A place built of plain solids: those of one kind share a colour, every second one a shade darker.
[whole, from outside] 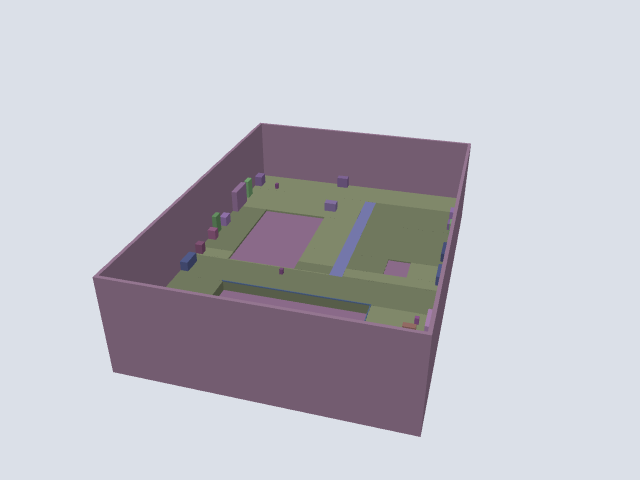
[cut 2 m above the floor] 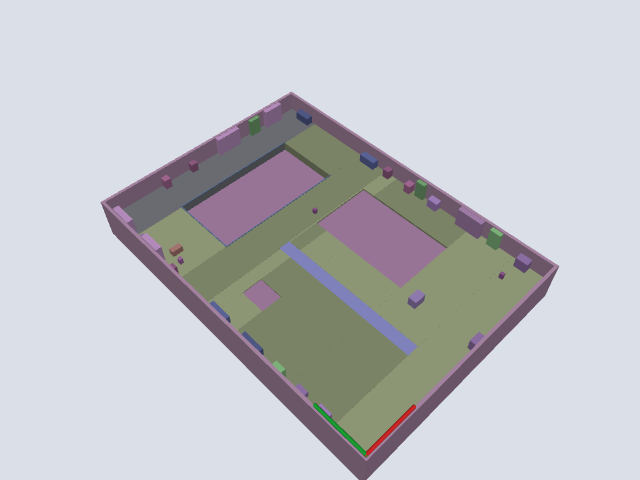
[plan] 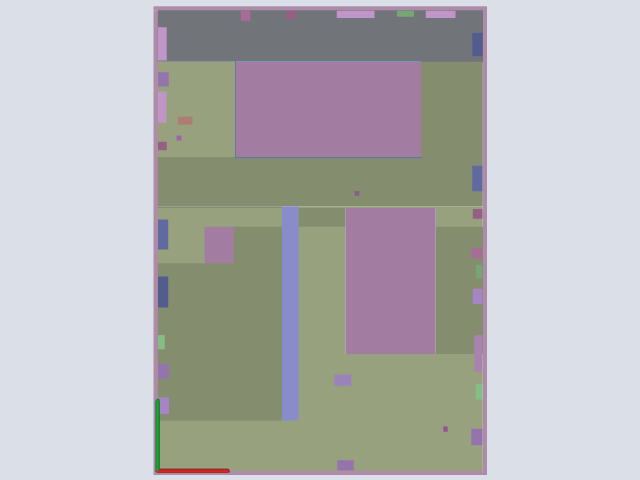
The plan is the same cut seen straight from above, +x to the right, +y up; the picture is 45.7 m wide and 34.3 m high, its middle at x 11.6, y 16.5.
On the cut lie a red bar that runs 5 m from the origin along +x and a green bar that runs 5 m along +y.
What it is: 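A vehicle workshop, tram depot or goods shed with inspection pits, wash bays, truck wells or a traverser pit in its floor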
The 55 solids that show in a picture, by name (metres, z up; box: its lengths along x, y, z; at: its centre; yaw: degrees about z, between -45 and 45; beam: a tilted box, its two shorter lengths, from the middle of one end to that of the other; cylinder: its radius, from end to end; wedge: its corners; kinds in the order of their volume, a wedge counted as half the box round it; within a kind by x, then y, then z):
{
 "floor_1": {"box": [3.34, 2.61, 2.4], "at": [1.67, 16.14, -1.2]},
 "floor_2": {"box": [5.6, 6.8, 2.4], "at": [2.8, 25.83, -1.2]},
 "floor_3": {"box": [8.89, 4.76, 2.4], "at": [4.45, 5.98, -1.2]},
 "floor_4": {"box": [8.89, 6.48, 2.4], "at": [4.45, 11.6, -1.2]},
 "floor_5": {"box": [8.89, 1.34, 2.4], "at": [4.45, 18.12, -1.2]},
 "floor_6": {"box": [8.89, 0.13, 2.4], "at": [4.45, 18.86, -1.2]},
 "floor_7": {"box": [3.45, 2.61, 2.4], "at": [7.17, 16.14, -1.2]},
 "floor_8": {"box": [23.24, 3.6, 2.4], "at": [11.62, 1.8, -1.2]},
 "floor_9": {"box": [23.24, 3.51, 2.4], "at": [11.62, 20.68, -1.2]},
 "floor_10": {"box": [3.36, 6.48, 2.4], "at": [11.75, 11.6, -1.2]},
 "floor_11": {"box": [3.36, 2.61, 2.4], "at": [11.75, 16.14, -1.2]},
 "floor_12": {"box": [3.36, 1.34, 2.4], "at": [11.75, 18.12, -1.2]},
 "floor_13": {"box": [13.17, 4.76, 2.4], "at": [16.66, 5.98, -1.2]},
 "floor_14": {"box": [13.17, 0.13, 2.4], "at": [16.66, 18.86, -1.2]},
 "floor_15": {"box": [4.41, 6.8, 2.4], "at": [21.04, 25.83, -1.2]},
 "floor_16": {"box": [3.36, 6.48, 2.4], "at": [21.56, 11.6, -1.2]},
 "floor_17": {"box": [3.36, 2.61, 2.4], "at": [21.56, 16.14, -1.2]},
 "floor_18": {"box": [3.36, 1.34, 2.4], "at": [21.56, 18.12, -1.2]},
 "wall_1": {"box": [0.3, 32.91, 8.81], "at": [-0.15, 16.45, 2.0]},
 "wall_2": {"box": [23.84, 0.3, 8.81], "at": [11.62, -0.15, 2.0]},
 "wall_3": {"box": [23.84, 0.3, 8.81], "at": [11.62, 33.06, 2.0]},
 "wall_4": {"box": [0.3, 32.91, 8.81], "at": [23.39, 16.45, 2.0]},
 "bay_floor_1": {"box": [2.1, 2.61, 2.3], "at": [4.39, 16.14, -1.25]},
 "bay_floor_2": {"box": [13.23, 6.8, 1.47], "at": [12.21, 25.83, -1.67]},
 "bay_floor_3": {"box": [6.45, 10.43, 2.21], "at": [16.66, 13.57, -1.29]},
 "bay_cover_1": {"box": [1.18, 15.32, 2.4], "at": [9.48, 11.26, -1.2]},
 "rack_1": {"box": [0.61, 2.23, 2.43], "at": [0.34, 26.0, 1.17]},
 "rack_2": {"box": [0.62, 2.38, 2.08], "at": [0.34, 30.52, 0.99]},
 "rack_3": {"box": [2.7, 0.51, 2.38], "at": [14.15, 32.62, 1.14]},
 "rack_4": {"box": [2.13, 0.52, 2.4], "at": [20.21, 32.62, 1.15]},
 "rack_5": {"box": [0.59, 2.62, 2.3], "at": [22.91, 8.39, 1.1]},
 "bench_1": {"box": [0.72, 2.15, 0.96], "at": [0.39, 16.89, 0.43]},
 "bench_2": {"box": [0.73, 2.21, 0.9], "at": [0.4, 12.79, 0.4]},
 "bench_3": {"box": [0.73, 1.82, 0.95], "at": [22.84, 20.89, 0.42]},
 "bench_4": {"box": [0.74, 1.69, 0.93], "at": [22.84, 30.46, 0.41]},
 "crates_1": {"box": [0.77, 1.02, 0.69], "at": [0.41, 27.98, 0.29]},
 "crates_2": {"box": [0.79, 1.17, 0.86], "at": [0.42, 4.66, 0.38]},
 "crates_3": {"box": [0.79, 1.03, 0.73], "at": [0.42, 7.11, 0.32]},
 "crates_4": {"box": [1.18, 0.73, 1.16], "at": [13.42, 0.4, 0.53]},
 "crates_5": {"box": [0.8, 1.18, 1.16], "at": [22.81, 2.43, 0.53]},
 "crates_6": {"box": [0.7, 1.08, 1.02], "at": [22.86, 12.47, 0.46]},
 "cupboard_1": {"box": [0.47, 1.03, 1.89], "at": [0.27, 9.21, 0.9]},
 "cupboard_2": {"box": [1.21, 0.43, 1.92], "at": [17.7, 32.66, 0.91]},
 "cupboard_3": {"box": [0.48, 1.12, 1.97], "at": [22.97, 5.66, 0.94]},
 "cupboard_4": {"box": [0.46, 0.97, 1.95], "at": [22.98, 14.26, 0.93]},
 "bin_1": {"box": [0.62, 0.62, 1.04], "at": [0.34, 23.22, 0.47]},
 "bin_2": {"box": [0.67, 0.71, 1.14], "at": [6.28, 32.52, 0.52]},
 "bin_3": {"box": [0.69, 0.6, 1.03], "at": [9.55, 32.58, 0.47]},
 "bin_4": {"box": [0.78, 0.7, 1.03], "at": [22.82, 15.54, 0.47]},
 "bin_5": {"box": [0.69, 0.7, 1.02], "at": [22.86, 18.36, 0.46]},
 "stack_1": {"box": [1.22, 0.82, 0.96], "at": [13.23, 6.49, 0.43]},
 "chest_1": {"box": [1.06, 0.56, 0.68], "at": [1.96, 25.02, 0.29]},
 "bay_kerb_1": {"box": [0.08, 6.97, 0.12], "at": [5.56, 25.83, 0.01]},
 "bay_kerb_2": {"box": [13.31, 0.08, 0.12], "at": [12.26, 22.39, 0.01]},
 "bay_kerb_3": {"box": [13.31, 0.08, 0.12], "at": [12.26, 29.27, 0.01]}
}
